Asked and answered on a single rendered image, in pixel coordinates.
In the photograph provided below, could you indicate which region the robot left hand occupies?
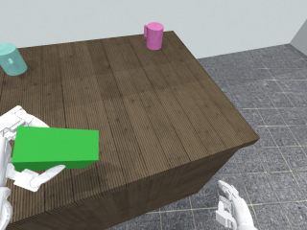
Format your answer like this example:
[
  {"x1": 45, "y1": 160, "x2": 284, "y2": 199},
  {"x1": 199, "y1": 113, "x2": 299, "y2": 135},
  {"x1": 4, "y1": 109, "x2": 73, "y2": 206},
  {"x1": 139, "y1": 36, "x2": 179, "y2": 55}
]
[{"x1": 0, "y1": 105, "x2": 66, "y2": 192}]

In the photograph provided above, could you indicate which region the robot right hand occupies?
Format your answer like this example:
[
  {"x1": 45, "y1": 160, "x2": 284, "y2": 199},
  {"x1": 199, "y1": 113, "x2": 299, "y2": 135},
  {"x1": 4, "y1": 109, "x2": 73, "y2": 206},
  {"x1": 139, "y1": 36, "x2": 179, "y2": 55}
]
[{"x1": 215, "y1": 180, "x2": 254, "y2": 230}]

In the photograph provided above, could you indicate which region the table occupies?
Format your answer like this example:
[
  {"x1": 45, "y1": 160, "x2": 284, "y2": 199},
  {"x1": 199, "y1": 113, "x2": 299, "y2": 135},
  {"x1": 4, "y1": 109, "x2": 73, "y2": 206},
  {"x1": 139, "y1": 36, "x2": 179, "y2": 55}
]
[{"x1": 0, "y1": 31, "x2": 260, "y2": 230}]

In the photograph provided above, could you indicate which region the robot left forearm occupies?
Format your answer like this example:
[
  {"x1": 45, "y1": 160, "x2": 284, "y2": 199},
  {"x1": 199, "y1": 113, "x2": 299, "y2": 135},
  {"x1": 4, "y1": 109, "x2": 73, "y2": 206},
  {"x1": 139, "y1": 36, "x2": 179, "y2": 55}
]
[{"x1": 0, "y1": 187, "x2": 12, "y2": 230}]

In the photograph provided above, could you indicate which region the sponge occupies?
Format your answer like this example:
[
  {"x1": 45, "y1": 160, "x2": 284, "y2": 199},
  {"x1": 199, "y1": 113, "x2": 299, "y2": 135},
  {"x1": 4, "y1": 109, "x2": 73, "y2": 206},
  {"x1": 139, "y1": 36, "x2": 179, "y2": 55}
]
[{"x1": 12, "y1": 126, "x2": 99, "y2": 172}]

